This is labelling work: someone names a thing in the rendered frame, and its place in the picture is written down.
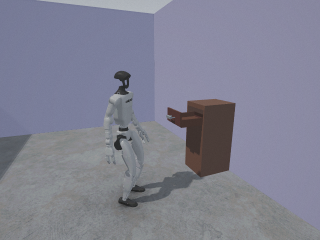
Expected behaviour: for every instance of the robot right hand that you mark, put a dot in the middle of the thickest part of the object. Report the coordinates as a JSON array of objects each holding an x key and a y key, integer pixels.
[{"x": 110, "y": 152}]

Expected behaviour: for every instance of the robot left foot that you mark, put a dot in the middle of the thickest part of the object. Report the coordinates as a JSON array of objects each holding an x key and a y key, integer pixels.
[{"x": 138, "y": 189}]

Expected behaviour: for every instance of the robot right upper arm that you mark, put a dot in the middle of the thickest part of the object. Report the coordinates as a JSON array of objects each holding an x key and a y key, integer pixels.
[{"x": 113, "y": 102}]

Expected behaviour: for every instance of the robot left forearm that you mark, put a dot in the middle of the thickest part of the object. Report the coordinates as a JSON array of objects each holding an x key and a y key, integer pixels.
[{"x": 135, "y": 122}]

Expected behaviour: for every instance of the cabinet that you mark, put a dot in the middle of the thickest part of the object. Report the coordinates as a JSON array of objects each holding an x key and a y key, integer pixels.
[{"x": 208, "y": 146}]

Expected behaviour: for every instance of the robot left upper arm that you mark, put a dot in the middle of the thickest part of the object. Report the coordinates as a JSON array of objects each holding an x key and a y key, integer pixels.
[{"x": 132, "y": 94}]

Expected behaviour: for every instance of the robot left hand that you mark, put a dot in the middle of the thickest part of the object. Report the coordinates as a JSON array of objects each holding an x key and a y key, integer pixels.
[{"x": 142, "y": 132}]

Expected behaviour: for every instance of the robot right forearm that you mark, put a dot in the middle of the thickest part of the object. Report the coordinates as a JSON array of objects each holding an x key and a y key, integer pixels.
[{"x": 108, "y": 132}]

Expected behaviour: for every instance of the robot left shin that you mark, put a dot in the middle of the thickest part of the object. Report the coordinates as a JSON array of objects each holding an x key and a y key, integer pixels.
[{"x": 138, "y": 172}]

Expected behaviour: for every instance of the drawer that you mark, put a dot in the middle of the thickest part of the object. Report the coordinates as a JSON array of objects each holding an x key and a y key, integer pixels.
[{"x": 185, "y": 119}]

